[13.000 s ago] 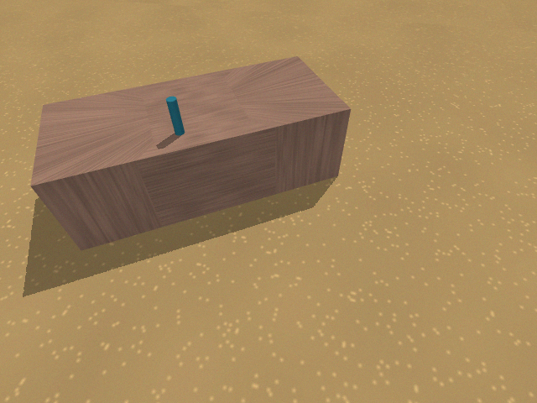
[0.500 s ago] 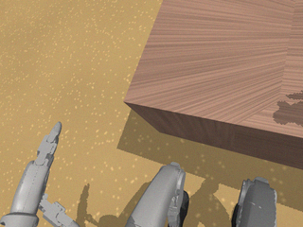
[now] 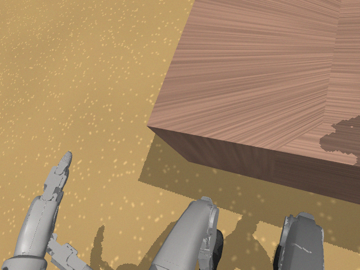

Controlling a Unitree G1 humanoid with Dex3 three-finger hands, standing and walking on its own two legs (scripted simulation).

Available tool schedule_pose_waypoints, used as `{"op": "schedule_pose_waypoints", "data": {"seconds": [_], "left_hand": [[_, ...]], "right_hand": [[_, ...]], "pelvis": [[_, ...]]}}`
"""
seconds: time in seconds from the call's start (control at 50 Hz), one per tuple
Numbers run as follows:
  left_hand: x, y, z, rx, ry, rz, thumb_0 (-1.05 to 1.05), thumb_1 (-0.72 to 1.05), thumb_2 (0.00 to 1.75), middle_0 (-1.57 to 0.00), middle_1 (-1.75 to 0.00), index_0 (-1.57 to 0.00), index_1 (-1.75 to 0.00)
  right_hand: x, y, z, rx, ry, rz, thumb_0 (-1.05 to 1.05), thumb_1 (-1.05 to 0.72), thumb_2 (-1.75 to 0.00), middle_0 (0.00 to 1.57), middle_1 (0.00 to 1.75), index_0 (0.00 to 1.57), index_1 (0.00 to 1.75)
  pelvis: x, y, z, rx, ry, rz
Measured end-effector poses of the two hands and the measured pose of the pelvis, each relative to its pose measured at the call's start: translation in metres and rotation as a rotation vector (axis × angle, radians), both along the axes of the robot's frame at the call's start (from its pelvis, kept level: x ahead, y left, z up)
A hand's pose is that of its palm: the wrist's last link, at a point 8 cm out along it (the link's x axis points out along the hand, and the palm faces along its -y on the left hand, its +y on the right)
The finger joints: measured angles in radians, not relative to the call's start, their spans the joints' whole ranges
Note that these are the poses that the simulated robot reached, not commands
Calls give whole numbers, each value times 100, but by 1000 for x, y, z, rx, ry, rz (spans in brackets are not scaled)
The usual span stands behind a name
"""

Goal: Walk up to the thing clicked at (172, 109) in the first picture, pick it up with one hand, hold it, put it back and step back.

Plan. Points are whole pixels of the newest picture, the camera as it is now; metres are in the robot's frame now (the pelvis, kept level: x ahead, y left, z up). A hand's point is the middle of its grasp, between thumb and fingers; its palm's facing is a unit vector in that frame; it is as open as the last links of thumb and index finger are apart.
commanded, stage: settle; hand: right
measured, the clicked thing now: out of the picture +0.50 -0.30 -0.03
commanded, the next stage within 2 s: lift in 0.88 s
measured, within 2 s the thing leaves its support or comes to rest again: neither
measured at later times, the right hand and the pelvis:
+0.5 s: hand out of the picture +0.51 -0.28 +0.01, palm faces +0.35 +0.94 +0.01, open 5.0 cm; pelvis +0.01 +0.00 +0.04, yaw -1 degrees
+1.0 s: hand out of the picture +0.51 -0.29 +0.03, palm faces +0.35 +0.94 +0.00, open 5.0 cm; pelvis +0.02 -0.01 +0.06, yaw -1 degrees
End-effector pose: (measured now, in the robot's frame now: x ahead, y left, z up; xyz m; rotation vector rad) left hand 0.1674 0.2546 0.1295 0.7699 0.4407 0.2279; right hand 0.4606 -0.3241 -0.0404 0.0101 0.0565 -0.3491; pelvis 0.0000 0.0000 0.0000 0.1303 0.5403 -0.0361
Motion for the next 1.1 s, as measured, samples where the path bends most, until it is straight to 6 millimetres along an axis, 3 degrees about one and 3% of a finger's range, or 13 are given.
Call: {"op": "schedule_pose_waypoints", "data": {"seconds": [0.3,1.1], "left_hand": [[8,-1,2,-73,17,3,-1,-55,7,-8,-6,-6,-7],[21,-8,2,-151,94,39,-1,-55,6,-7,-6,-6,-7]], "right_hand": [[2,-3,38,-2,15,-8,-4,-15,-119,103,115,107,115],[8,-4,79,5,13,-12,-4,-16,-117,102,116,105,117]], "pelvis": [[6,-1,25,-8,-21,-9],[23,-7,60,-10,-41,-21]]}}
